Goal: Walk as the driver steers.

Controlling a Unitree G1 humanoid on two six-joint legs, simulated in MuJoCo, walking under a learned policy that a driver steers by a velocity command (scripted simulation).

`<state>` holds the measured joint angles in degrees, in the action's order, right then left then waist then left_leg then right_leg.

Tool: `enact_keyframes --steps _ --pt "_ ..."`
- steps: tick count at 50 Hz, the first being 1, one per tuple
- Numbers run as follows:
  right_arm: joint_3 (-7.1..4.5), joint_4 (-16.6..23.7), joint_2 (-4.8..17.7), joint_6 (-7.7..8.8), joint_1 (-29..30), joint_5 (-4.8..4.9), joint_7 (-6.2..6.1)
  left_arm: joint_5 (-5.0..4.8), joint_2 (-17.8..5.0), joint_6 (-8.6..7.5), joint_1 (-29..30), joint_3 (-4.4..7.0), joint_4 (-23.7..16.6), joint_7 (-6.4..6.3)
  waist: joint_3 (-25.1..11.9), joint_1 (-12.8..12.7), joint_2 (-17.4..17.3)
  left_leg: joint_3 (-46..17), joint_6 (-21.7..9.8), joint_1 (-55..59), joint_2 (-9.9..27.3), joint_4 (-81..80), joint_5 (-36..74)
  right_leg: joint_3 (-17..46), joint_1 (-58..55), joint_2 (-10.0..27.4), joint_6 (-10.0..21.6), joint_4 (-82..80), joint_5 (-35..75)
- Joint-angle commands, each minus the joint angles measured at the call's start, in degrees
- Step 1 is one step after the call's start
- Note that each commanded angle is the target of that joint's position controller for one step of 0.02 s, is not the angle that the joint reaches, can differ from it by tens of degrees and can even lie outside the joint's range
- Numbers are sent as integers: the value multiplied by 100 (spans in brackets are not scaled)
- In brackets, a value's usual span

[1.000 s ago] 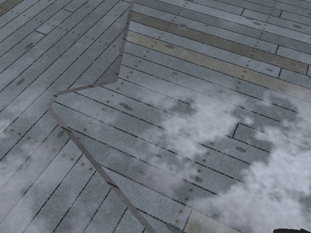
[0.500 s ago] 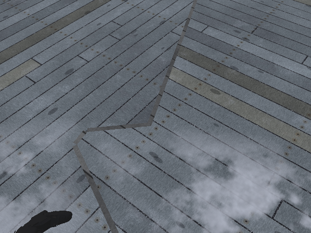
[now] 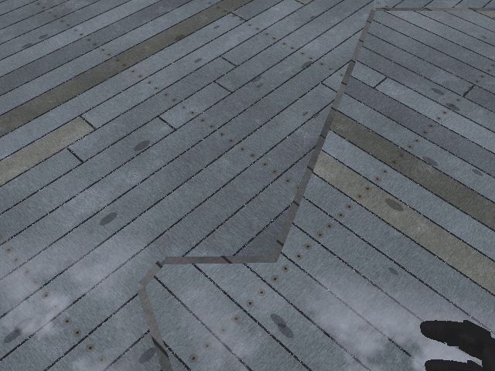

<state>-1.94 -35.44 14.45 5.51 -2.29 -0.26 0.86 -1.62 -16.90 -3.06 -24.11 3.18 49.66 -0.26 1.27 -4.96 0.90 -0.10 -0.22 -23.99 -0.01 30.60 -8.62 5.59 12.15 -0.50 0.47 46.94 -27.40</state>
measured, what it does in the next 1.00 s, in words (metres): walks ahead: right foot, then left foot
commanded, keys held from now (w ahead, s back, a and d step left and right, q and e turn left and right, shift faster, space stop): w+e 0.52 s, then w+q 0.48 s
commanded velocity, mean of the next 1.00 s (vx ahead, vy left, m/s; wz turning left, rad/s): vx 0.50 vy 0.00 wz -0.22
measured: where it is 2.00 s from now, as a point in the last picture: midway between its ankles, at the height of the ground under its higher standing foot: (327, 196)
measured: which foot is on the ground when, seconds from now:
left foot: down 0.00-0.46, up 0.48-0.98, down 1.00-1.00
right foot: up 0.00-0.42, down 0.44-1.00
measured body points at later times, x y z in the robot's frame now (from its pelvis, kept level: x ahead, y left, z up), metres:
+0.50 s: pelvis +0.25 -0.07 -0.01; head +0.29 -0.10 +0.43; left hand +0.52 +0.12 -0.09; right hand +0.21 -0.37 -0.14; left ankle +0.11 +0.12 -0.66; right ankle +0.32 -0.17 -0.73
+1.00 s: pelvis +0.53 -0.13 -0.01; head +0.57 -0.13 +0.44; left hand +0.64 +0.15 -0.14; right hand +0.67 -0.41 -0.10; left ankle +0.68 -0.07 -0.73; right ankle +0.32 -0.18 -0.72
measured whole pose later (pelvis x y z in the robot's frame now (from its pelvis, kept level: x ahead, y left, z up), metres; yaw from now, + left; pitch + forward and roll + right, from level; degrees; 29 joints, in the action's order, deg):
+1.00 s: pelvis +0.53 -0.13 -0.01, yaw -12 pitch +3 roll -1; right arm -2.3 -40.9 15.4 4.0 -6.8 0.9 3.7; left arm -0.1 -17.2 -2.0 -18.3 3.6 47.6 -1.0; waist 0.8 -2.6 -1.1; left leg 2.3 -4.9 -30.1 -0.2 31.4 -4.6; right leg -7.5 -5.7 -1.6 1.3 21.0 -27.0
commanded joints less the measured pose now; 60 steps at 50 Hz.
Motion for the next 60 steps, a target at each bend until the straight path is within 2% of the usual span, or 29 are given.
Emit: enact_keyframes --steps 1,3,6,14,17,19,20,21,22,23,24,25,26,27,28,29,34,39,44,47,49,50,51,52,53,54,55,56,60 --pt "-336 -169 876 -51 -1669 41 -38 -106 -750 -134 388 146 -704 -19 -751 989 -1023 -2790 -1120 3303 2069 -1449 -1522 99 3376 388 59 2385 96" --pt "-246 -218 556 -3 -1093 -19 -3 -1 -612 -37 562 176 -713 -7 -225 665 -793 -1804 -1024 2285 1666 -1812 -542 78 3005 687 11 2052 757" --pt "-301 -356 600 98 -858 -35 -23 -2 -317 114 628 137 -801 39 -8 457 -733 -889 -1053 1684 1529 -2196 454 21 2706 808 -105 1812 1274" --pt "-466 -740 1092 38 -1207 36 -138 48 -153 103 1882 17 -1311 270 288 790 -330 549 -919 1967 1499 -2344 1122 -412 2532 700 -40 -459 2907" --pt "-526 -888 1239 -55 -1410 135 -138 43 -255 128 2268 35 -1542 346 402 860 -333 760 -785 2494 1660 -2130 1315 -580 2575 629 162 -886 2554" --pt "-569 -932 1385 -136 -1422 183 -146 61 -382 149 2251 95 -1645 376 275 736 -435 944 -667 2780 1698 -1600 2599 -847 2248 389 369 -1027 1996" --pt "-595 -928 1481 -180 -1403 209 -160 71 -503 170 2009 164 -1632 371 38 561 -539 1052 -597 2841 1667 -1063 3630 -1045 1783 162 495 -1027 1690" --pt "-594 -915 1506 -234 -1333 236 -173 58 -699 188 1332 294 -1480 350 -348 145 -508 1230 -475 2686 1527 -77 4329 -1218 855 -125 665 -1243 1710" --pt "-522 -889 1350 -242 -1411 200 -196 34 -1073 228 335 503 -1196 268 -880 -314 -328 1358 -257 1912 1282 1297 3974 -1089 -723 -317 887 -1441 1946" --pt "-326 -684 757 -195 -1691 -63 -185 -17 -1695 276 -131 655 -1100 137 -1306 -171 954 1375 95 -148 732 3376 289 1124 -2498 991 1487 -1637 1881" --pt "-174 -436 510 4 -1782 -45 -130 5 -1888 163 82 605 -1363 187 -2263 126 1432 44 259 -1658 -264 4766 -2707 4273 -3495 2008 2481 -2734 615" --pt "-307 -350 1082 146 -1084 189 -64 37 -1341 71 118 454 -1360 240 -1896 -226 590 -560 142 -2269 73 4947 -2300 3856 -3297 1919 2127 -3093 465" --pt "-292 -255 1086 230 -824 265 -45 53 -1129 3 289 388 -1315 237 -1167 -116 492 -461 8 -2408 294 4605 -1786 3028 -2585 1705 1904 -3081 770" --pt "-275 -414 1002 246 -940 169 -88 63 -887 -15 697 309 -1321 216 -793 186 13 -416 -12 -2058 603 4099 -1323 2266 -1747 1493 1658 -3045 1373" --pt "-309 -524 1039 197 -1053 74 -109 120 -633 -29 1026 222 -1382 193 -586 384 106 -401 15 -1625 794 3669 -1024 1732 -1099 1322 1535 -3107 2113" --pt "-317 -610 1024 110 -1217 70 -84 193 -526 -41 1182 171 -1432 174 -542 524 259 -400 37 -1261 891 3562 -827 1447 -698 1220 1495 -3246 2535" --pt "-228 -630 704 -140 -956 68 -92 214 -688 -202 971 187 -1105 105 -177 474 167 -290 254 -1433 929 2597 298 371 -269 1108 1431 -3752 3447" --pt "-149 -510 547 -73 -301 150 32 230 -754 -233 821 171 -850 48 163 152 180 -173 126 -1318 652 976 1806 -397 -499 1017 1059 -4055 2961" --pt "-108 -225 501 -49 186 160 216 173 -800 -120 532 212 -519 26 411 -36 76 -123 -126 -1787 439 260 1403 -698 -1657 1404 985 -3780 3527" --pt "-153 -101 606 -60 25 125 313 138 -952 10 650 264 -500 -55 151 185 263 259 -393 -1405 120 172 491 -911 -2111 1490 802 -2994 5649" --pt "-342 -242 956 -111 -898 105 282 138 -1075 112 778 285 -559 -145 -525 725 413 578 -656 -79 -320 179 101 -1146 -2001 1338 600 -1546 7384" --pt "-502 -408 1274 -131 -1770 119 210 143 -1020 121 827 246 -615 -195 -1003 1198 207 218 -911 1424 -255 -61 465 -1295 -1142 1135 380 -217 6797" --pt "-680 -457 1931 -164 -2400 114 124 287 -500 -12 257 61 -844 -146 -1831 1063 -1000 -2200 -1843 3838 1205 56 336 -1325 1183 396 -1 2042 3651" --pt "-580 -420 1672 -137 -2421 187 125 304 -291 -222 313 -63 -872 -25 -2475 1012 -1333 -4742 -2491 4866 1938 -984 -512 -317 2699 -526 -136 3228 -516" --pt "-472 -413 1312 -141 -2337 145 100 45 -742 -397 888 52 -998 93 -1930 1242 -877 -4135 -2123 4586 1768 -1231 -1020 214 3317 -81 15 3426 -233" --pt "-430 -348 1164 -144 -1999 124 76 -49 -763 -489 1297 31 -1158 130 -1213 1146 -460 -3393 -1882 3751 1564 -1319 -899 102 3404 191 110 3037 251" --pt "-385 -268 1063 -156 -1624 116 71 63 -715 -517 1417 33 -1182 110 -661 886 -23 -2867 -1756 2808 1359 -1446 -391 19 3207 396 90 2426 542" --pt "-334 -181 923 -152 -1358 74 52 186 -769 -478 1386 85 -1169 74 -425 680 -75 -2498 -1693 2156 1166 -1578 181 3 2807 556 27 1968 761" --pt "-366 -69 1056 -155 -1134 67 -50 270 -546 -262 1155 54 -1179 17 -221 384 -365 -1745 -1731 970 794 -1839 1345 -235 2224 567 -382 972 1226"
